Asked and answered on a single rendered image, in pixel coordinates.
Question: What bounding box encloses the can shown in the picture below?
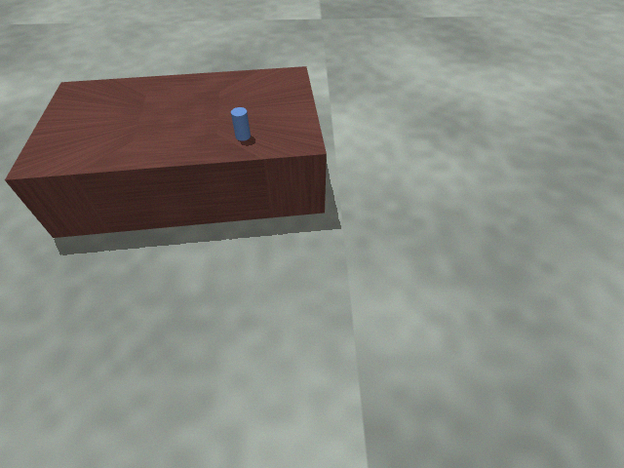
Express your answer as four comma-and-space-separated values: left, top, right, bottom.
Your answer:
231, 107, 251, 141

